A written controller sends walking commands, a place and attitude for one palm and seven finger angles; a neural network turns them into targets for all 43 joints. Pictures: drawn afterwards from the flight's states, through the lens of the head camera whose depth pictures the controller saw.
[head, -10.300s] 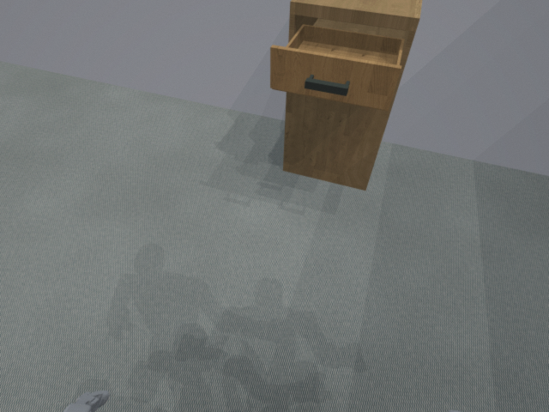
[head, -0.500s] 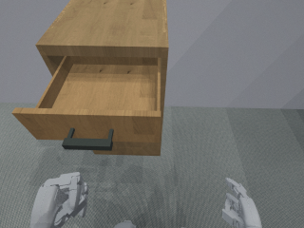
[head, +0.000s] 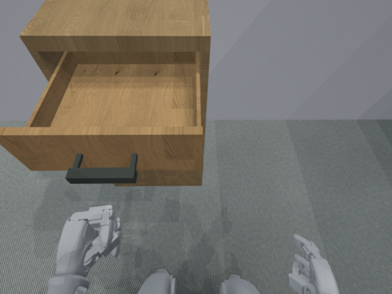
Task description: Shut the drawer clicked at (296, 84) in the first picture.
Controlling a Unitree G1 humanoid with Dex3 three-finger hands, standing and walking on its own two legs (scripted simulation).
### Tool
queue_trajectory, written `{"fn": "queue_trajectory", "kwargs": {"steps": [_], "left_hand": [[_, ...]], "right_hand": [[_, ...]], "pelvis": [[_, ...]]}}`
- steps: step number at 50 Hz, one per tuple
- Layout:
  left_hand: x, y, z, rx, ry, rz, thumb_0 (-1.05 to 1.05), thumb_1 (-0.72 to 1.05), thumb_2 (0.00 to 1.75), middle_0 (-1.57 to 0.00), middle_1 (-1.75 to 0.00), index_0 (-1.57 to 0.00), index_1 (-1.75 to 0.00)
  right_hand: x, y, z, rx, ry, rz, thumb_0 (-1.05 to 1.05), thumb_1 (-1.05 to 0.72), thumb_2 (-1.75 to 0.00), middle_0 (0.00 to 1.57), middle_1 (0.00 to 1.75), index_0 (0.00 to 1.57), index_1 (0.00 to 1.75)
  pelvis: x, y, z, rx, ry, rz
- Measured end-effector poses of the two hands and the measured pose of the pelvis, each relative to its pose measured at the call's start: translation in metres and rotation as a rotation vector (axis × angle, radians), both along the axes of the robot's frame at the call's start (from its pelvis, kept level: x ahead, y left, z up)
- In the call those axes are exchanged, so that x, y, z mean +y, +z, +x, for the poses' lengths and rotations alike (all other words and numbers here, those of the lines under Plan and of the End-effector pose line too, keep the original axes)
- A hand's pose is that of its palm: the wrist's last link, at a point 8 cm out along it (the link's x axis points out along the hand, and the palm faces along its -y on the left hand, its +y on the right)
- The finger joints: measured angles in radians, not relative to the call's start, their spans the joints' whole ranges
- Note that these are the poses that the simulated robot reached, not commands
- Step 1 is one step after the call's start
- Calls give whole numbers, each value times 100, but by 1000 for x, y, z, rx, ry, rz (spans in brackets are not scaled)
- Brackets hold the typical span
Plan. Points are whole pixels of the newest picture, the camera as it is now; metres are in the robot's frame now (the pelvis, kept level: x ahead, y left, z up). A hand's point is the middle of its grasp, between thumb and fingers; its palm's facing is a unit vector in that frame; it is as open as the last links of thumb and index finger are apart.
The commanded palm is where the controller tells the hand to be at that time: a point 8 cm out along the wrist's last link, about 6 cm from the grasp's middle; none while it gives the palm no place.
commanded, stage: bring the fist close to the handle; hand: left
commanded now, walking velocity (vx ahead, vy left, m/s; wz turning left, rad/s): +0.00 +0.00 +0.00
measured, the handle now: (104, 166) +0.36 +0.21 +0.03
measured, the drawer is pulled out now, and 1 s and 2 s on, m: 0.26 0.26 0.16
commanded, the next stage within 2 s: push the drawer shut in 0.64 s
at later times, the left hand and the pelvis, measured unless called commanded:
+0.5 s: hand (116, 221) +0.25 +0.16 +0.04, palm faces +0.04 -1.00 -0.02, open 3.3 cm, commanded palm +0.22 +0.20 +0.03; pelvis +0.00 +0.02 -0.01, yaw -1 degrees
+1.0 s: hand (125, 213) +0.27 +0.15 +0.02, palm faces +0.00 -1.00 -0.03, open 3.3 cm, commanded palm +0.25 +0.21 +0.03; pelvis -0.01 +0.01 -0.01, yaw +0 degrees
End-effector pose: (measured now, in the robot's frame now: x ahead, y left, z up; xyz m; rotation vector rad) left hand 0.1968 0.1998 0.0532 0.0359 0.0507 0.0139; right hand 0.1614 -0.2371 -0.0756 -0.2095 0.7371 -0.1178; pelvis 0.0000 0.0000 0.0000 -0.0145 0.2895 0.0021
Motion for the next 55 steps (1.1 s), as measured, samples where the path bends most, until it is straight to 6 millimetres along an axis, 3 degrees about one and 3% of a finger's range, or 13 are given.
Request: {"fn": "queue_trajectory", "kwargs": {"steps": [9, 17, 25, 34, 41, 49, 55], "left_hand": [[10, -15, 18, -37, 23, -2, 2, 90, 90, -140, -160, -140, -160], [1, -31, 32, -5, -27, -20, 2, 90, 90, -139, -160, -140, -160], [9, -13, 27, -36, 28, -13, 2, 90, 90, -139, -160, -140, -160], [1, -31, 23, 12, -10, -19, 2, 90, 90, -140, -160, -140, -160], [9, -15, 30, -66, 26, -2, 2, 90, 90, -140, -160, -140, -160], [3, -31, 48, -5, -17, -5, 1, 90, 90, -140, -160, -140, -160], [5, -16, 64, -73, 4, -6, 2, 90, 90, -140, -160, -140, -160]], "right_hand": [[10, -12, -1, 28, 26, -4, 1, -91, -90, 20, 30, 20, 30], [17, -20, -4, 56, 28, -6, 1, -90, -90, 20, 30, 20, 30], [24, -16, -6, 71, 24, 12, 1, -91, -90, 20, 30, 20, 30], [23, -15, 0, 60, 39, -10, 1, -90, -90, 20, 30, 20, 30], [24, -16, 3, 59, 43, -1, 1, -91, -90, 20, 30, 20, 30], [21, -20, -2, 85, 34, -7, 1, -91, -90, 20, 30, 20, 30], [14, -21, -11, 112, 13, -10, 1, -91, -90, 20, 30, 20, 30]], "pelvis": [[6, -11, -4, 33, -1, -8], [13, -17, -6, 52, -3, -14], [17, -11, -2, 45, -5, -15], [18, -14, -4, 48, 1, -18], [16, -15, -4, 47, 1, -18], [14, -15, -6, 51, 3, -18], [13, -12, -4, 50, -1, -15]]}}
